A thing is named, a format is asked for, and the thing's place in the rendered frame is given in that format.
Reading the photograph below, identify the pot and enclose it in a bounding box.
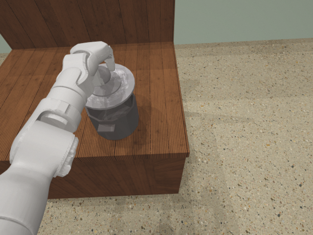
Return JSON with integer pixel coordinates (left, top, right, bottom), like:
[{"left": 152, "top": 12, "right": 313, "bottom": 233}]
[{"left": 85, "top": 93, "right": 139, "bottom": 140}]

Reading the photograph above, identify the robot left forearm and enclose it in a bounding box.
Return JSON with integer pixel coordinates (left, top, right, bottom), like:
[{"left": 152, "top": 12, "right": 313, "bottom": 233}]
[{"left": 9, "top": 48, "right": 99, "bottom": 164}]

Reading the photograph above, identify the left robot hand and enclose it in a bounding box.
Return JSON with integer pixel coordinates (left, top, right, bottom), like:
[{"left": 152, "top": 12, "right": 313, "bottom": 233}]
[{"left": 70, "top": 41, "right": 115, "bottom": 87}]

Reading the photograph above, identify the lid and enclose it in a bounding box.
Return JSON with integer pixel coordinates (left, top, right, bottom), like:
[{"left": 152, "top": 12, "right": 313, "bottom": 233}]
[{"left": 85, "top": 63, "right": 135, "bottom": 110}]

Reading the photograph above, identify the robot left upper arm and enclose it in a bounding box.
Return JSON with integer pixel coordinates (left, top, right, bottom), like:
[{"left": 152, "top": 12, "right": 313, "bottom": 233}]
[{"left": 0, "top": 120, "right": 79, "bottom": 235}]

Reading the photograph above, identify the table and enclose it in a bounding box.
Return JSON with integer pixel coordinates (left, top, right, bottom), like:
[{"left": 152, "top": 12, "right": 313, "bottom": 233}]
[{"left": 0, "top": 0, "right": 190, "bottom": 199}]

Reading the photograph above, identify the knob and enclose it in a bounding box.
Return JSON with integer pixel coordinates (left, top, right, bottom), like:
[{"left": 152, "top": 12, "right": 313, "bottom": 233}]
[{"left": 98, "top": 66, "right": 111, "bottom": 84}]

